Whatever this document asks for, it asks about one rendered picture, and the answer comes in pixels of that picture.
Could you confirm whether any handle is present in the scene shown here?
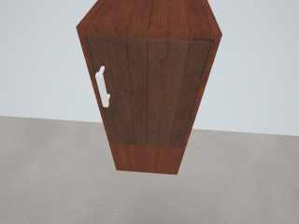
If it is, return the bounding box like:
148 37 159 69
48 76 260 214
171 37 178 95
95 66 110 107

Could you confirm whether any cupboard door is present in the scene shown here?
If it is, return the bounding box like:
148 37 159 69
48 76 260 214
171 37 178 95
83 35 214 148

